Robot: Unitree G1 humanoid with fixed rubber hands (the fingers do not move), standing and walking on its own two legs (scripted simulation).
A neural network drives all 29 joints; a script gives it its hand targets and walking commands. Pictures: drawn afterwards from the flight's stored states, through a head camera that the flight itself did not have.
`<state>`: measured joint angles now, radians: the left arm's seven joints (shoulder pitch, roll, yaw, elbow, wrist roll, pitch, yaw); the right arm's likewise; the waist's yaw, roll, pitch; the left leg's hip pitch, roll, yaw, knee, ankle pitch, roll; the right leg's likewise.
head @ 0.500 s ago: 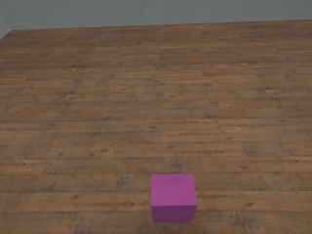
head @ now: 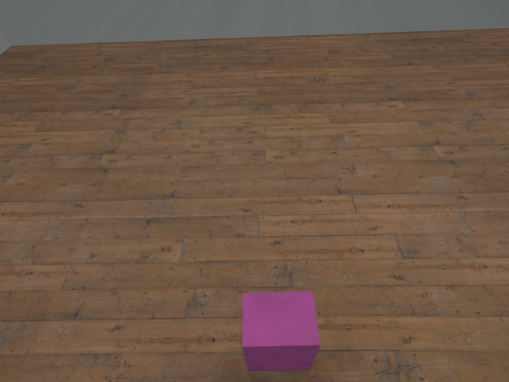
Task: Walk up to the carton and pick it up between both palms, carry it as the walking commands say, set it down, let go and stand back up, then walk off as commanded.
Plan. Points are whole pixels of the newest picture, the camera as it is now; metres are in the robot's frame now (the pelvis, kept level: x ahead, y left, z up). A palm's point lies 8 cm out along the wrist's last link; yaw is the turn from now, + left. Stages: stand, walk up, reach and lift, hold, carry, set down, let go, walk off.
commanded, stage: walk up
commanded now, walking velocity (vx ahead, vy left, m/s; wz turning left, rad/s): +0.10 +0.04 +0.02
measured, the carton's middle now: (278, 333) +0.39 -0.02 -0.62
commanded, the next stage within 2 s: stand in 0.92 s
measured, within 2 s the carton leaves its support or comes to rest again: neither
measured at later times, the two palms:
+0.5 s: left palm out of the picture +0.00 +0.23 -0.14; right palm out of the picture +0.05 -0.23 -0.14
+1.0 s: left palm out of the picture +0.07 +0.21 -0.13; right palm out of the picture +0.05 -0.24 -0.15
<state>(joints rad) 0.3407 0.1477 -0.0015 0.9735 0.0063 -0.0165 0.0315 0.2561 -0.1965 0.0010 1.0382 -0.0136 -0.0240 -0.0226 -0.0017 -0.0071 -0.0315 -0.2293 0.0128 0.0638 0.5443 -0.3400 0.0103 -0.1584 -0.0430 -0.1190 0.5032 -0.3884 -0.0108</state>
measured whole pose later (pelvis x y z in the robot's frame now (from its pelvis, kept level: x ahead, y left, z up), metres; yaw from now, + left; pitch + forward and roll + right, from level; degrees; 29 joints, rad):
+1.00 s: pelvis +0.03 -0.01 +0.00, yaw +0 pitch +1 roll +1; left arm 0.25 0.14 0.00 0.98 0.01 -0.02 0.03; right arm 0.26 -0.19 0.00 1.04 -0.01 -0.01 -0.03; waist 0.00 0.02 0.04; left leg -0.15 0.02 0.07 0.52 -0.37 -0.01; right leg -0.23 -0.04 -0.13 0.56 -0.34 -0.02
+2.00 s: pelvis +0.00 +0.00 +0.01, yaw +0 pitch +0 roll +1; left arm 0.30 0.15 0.00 0.98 0.01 0.00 0.03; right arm 0.26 -0.19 0.00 1.04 -0.01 -0.01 -0.03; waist 0.00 0.00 0.01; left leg -0.14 0.02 0.07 0.42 -0.27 0.00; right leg -0.22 -0.04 -0.13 0.46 -0.24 -0.02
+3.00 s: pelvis -0.13 -0.03 -0.09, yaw +2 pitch +17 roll +1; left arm -0.79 0.25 0.17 0.83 -0.07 0.29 0.05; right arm -0.75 -0.20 -0.07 0.74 -0.02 0.32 -0.07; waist 0.00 0.04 0.29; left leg -1.05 0.04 0.01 1.09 -0.34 -0.01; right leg -1.10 -0.04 -0.11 1.07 -0.28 -0.02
